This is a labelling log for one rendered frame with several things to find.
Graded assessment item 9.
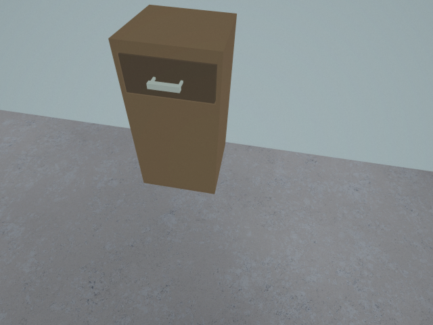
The drawer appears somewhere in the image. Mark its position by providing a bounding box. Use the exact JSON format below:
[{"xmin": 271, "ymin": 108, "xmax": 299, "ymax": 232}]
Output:
[{"xmin": 118, "ymin": 53, "xmax": 217, "ymax": 104}]

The cabinet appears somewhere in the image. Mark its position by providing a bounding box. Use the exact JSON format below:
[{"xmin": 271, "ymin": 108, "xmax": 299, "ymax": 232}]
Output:
[{"xmin": 108, "ymin": 5, "xmax": 237, "ymax": 194}]

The handle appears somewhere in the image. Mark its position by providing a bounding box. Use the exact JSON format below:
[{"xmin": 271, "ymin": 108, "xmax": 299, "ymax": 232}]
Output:
[{"xmin": 146, "ymin": 77, "xmax": 183, "ymax": 93}]

